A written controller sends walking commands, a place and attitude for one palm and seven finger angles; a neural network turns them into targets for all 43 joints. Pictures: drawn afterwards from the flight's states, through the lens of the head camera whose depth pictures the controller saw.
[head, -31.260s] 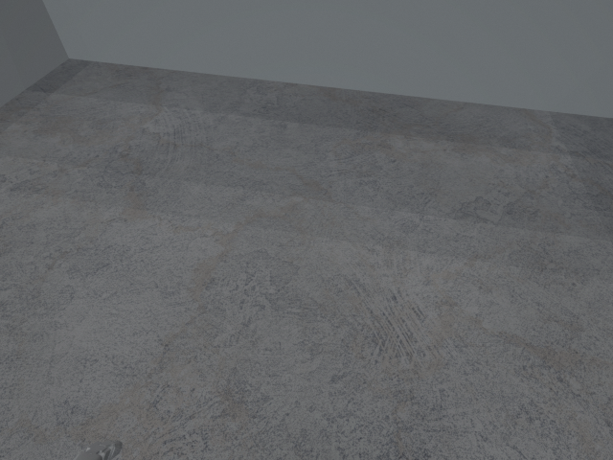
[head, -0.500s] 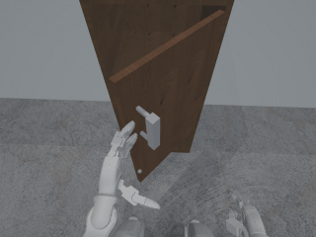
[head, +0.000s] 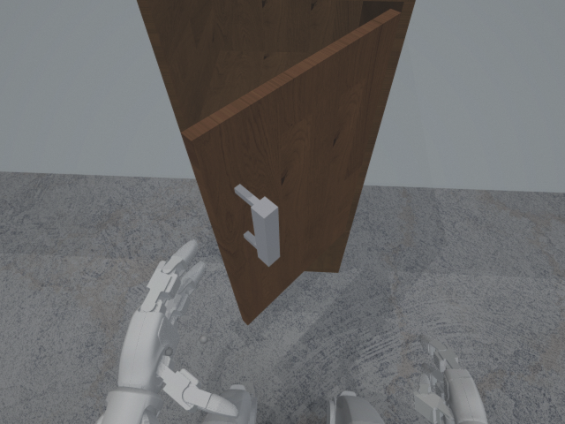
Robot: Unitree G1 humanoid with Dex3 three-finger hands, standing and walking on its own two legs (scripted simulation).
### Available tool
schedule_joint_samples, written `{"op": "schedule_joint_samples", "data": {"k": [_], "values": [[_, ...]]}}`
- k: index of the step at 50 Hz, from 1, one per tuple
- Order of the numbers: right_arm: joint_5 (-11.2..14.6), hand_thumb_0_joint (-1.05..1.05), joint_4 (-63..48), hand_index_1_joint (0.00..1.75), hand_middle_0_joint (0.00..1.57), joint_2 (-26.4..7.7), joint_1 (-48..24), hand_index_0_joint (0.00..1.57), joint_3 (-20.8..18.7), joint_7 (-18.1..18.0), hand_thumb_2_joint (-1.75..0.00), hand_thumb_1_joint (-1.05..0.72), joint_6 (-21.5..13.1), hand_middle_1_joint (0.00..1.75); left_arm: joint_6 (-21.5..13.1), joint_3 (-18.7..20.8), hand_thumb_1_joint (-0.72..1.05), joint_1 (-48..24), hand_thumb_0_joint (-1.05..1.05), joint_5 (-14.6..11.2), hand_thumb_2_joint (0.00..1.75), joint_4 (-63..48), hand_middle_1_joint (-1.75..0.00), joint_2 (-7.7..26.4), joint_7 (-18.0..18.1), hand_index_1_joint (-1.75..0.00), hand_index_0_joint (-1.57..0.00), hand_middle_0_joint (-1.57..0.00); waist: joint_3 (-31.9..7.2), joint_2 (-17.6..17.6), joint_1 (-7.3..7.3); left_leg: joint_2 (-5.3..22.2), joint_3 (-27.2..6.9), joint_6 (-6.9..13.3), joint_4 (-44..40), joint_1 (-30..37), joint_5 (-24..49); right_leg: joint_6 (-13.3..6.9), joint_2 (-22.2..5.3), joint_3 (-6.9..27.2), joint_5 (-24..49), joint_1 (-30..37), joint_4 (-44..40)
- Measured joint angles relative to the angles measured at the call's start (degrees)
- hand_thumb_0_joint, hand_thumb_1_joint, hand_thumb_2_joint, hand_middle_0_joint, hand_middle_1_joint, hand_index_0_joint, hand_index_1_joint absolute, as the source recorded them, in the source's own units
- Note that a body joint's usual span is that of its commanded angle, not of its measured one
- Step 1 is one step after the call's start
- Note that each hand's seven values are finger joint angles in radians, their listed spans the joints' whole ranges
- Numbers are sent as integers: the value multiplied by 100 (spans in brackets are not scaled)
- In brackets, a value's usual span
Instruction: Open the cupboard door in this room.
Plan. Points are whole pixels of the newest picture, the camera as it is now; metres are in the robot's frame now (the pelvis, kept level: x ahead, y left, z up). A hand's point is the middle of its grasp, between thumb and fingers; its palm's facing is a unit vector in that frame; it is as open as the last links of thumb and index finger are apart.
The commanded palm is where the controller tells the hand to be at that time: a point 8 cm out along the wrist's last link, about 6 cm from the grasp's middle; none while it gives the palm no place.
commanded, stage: draw the hand back to the body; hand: left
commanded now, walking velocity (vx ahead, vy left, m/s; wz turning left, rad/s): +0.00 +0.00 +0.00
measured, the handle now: (256, 225) +0.37 +0.06 +0.06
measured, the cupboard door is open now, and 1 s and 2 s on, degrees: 49 49 49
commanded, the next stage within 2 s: step back with the hand held close in 1.58 s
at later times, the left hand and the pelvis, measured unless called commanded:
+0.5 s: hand (128, 331) +0.20 +0.16 +0.14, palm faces -0.02 -1.00 -0.07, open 16.2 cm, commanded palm +0.17 +0.22 +0.15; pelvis +0.01 +0.01 +0.04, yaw +0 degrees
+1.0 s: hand out of the picture +0.22 +0.25 +0.21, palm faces +0.33 -0.86 -0.39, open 11.5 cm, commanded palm +0.17 +0.30 +0.24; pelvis +0.03 +0.03 +0.09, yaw -1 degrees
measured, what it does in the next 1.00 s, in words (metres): rises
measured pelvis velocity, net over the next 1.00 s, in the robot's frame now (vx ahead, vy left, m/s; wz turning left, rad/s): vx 0.03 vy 0.03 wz -0.02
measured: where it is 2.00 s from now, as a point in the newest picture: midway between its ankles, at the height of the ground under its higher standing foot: outside the picture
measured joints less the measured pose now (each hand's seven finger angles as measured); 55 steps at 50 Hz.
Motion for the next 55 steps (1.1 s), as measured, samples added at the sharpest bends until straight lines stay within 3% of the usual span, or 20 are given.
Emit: {"op": "schedule_joint_samples", "data": {"k": [5, 11, 26, 30, 35, 42, 55], "values": [[31, 2, 5, 30, 20, 24, 9, 20, -19, -40, -89, -91, 9, 30, 129, 73, -50, -4, -1, -24, 30, -210, -30, 106, -56, -30, -15, -15, 9, -19, 18, 21, 10, -3, 57, 8, -26, -5, 21, 12, -11, 1, 49], [140, 2, -38, 30, 20, 65, 113, 20, 55, -119, -89, -91, 68, 30, 442, 370, -50, 242, -2, -230, 30, -639, -30, 284, -87, -30, -16, -15, 69, 68, 1, 24, 11, 13, -354, 522, 112, 24, 37, 9, 142, 531, -392], [255, 2, -57, 30, 20, -69, 207, 20, 143, -238, -89, -91, -180, 30, 877, 892, -47, 591, -1, -657, 32, -1056, -30, 561, -513, -30, -16, -15, 130, 108, 50, 6, 24, 88, -1148, 1529, 362, 105, 48, 10, 450, 1593, -1294], [202, 2, 74, 30, 20, -6, 187, 20, 178, -416, -89, -91, -98, 30, 1461, 912, -39, 688, -1, 25, 35, -1342, -30, 897, 217, -30, -16, -16, 162, 76, 151, 2, 112, 99, -1559, 1992, 489, 138, 52, 93, 585, 2010, -1669], [159, 2, 221, 30, 20, 12, 166, 20, 265, -525, -89, -91, -73, 30, 1942, 941, -25, 838, -1, 380, 41, -1494, -30, 980, 806, -30, -17, -16, 298, 142, 186, -39, 177, 163, -2180, 2635, 720, 185, 29, 147, 827, 2637, -2285], [113, 2, 556, 30, 20, 16, 84, 20, 360, -556, -89, -91, -202, 30, 2058, 1192, -2, 661, -1, 481, 51, -1464, -30, 1020, 1051, -30, -18, -17, 544, 159, 269, -103, 231, 205, -2947, 3440, 1018, 238, -15, 190, 1117, 3422, -3022], [47, 2, 1001, 30, 20, 2, -197, 20, 290, -452, -89, -90, -319, 30, 1942, 2030, 42, 282, 0, 384, 70, -1429, -30, 1196, 1053, -30, -19, -19, 889, 124, 373, -122, 310, 220, -4025, 4484, 1437, 266, -3, 254, 1563, 4438, -4098]]}}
